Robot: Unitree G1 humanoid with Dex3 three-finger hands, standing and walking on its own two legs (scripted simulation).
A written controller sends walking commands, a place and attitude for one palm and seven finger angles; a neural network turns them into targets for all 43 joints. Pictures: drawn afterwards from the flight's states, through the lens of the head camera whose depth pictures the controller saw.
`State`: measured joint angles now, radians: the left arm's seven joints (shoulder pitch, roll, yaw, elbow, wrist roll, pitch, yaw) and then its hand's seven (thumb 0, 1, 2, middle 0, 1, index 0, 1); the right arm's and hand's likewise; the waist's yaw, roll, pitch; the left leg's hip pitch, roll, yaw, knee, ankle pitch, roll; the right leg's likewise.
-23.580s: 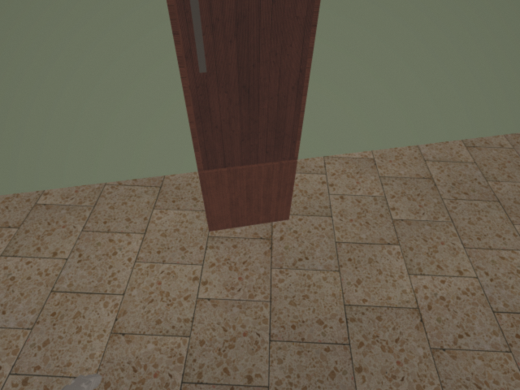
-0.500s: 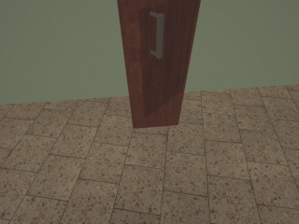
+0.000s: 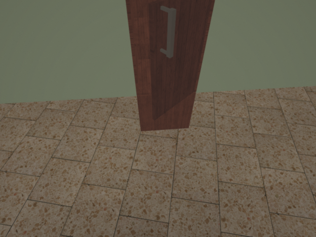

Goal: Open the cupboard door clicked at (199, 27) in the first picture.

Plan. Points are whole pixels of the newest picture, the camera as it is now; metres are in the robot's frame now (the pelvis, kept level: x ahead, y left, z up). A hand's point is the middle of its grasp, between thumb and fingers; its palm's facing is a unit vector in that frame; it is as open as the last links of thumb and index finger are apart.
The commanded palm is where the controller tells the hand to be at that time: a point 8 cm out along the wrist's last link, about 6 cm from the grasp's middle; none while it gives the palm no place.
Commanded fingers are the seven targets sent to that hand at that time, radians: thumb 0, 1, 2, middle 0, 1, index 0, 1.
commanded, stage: look to check the result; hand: left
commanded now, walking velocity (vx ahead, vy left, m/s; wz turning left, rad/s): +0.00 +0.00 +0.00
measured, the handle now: (166, 33) +0.76 +0.01 +0.14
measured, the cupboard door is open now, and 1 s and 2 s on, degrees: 39 39 39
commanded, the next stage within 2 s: walk to a spot facing it in 0.14 s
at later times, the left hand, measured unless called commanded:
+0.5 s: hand out of the picture +0.08 +0.21 -0.17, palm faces -0.07 -0.96 -0.29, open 7.4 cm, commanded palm none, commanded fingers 0.00 0.90 0.90 -0.20 -0.30 -0.20 -0.30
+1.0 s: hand out of the picture +0.10 +0.15 -0.17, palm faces -0.27 -0.93 -0.26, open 7.4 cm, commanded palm none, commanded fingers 0.00 0.90 0.90 -0.20 -0.30 -0.20 -0.30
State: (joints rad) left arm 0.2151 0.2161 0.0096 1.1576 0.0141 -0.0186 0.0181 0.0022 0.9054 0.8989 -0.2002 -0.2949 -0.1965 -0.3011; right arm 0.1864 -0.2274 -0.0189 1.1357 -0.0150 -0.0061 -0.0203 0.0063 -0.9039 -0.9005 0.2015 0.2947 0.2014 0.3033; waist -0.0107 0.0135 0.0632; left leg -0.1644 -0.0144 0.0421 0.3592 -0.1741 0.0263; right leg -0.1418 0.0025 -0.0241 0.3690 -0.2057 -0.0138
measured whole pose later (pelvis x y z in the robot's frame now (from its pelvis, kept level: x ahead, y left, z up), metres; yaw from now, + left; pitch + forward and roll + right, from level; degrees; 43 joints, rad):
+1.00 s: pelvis +0.01 -0.03 +0.00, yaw -21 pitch +2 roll +2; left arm 0.26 0.18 0.08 0.98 0.03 0.02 0.02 0.00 0.90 0.90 -0.20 -0.30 -0.20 -0.30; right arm 0.06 -0.21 -0.07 0.93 -0.01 0.05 -0.03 0.01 -0.90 -0.90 0.20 0.29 0.20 0.30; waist 0.03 0.00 0.11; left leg -0.46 0.03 -0.05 1.01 -0.41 -0.06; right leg -0.26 0.10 0.15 0.45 -0.21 -0.08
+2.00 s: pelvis +0.11 -0.06 +0.00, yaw -60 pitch +1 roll -1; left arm 0.17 0.23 0.09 0.96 0.04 0.03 -0.06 0.01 0.91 0.90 -0.20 -0.29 -0.19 -0.30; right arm 0.35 -0.17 -0.02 0.94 -0.04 -0.07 -0.02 0.01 -0.90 -0.90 0.20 0.29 0.20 0.30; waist -0.02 -0.04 0.06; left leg -0.19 0.09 0.20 0.45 -0.27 0.00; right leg -0.56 -0.05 -0.03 1.16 -0.28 0.00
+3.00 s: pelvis +0.23 -0.49 +0.00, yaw -77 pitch +0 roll +1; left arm 0.22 0.18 0.07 1.05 0.03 -0.01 -0.03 0.02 0.94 0.90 -0.20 -0.29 -0.19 -0.30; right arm 0.34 -0.19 -0.06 1.08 -0.03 -0.06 -0.01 0.00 -0.94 -0.90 0.20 0.29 0.20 0.30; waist 0.00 0.00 0.05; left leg -0.09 0.06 0.20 0.36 -0.27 -0.01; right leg -0.53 -0.12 -0.08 0.79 -0.20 0.00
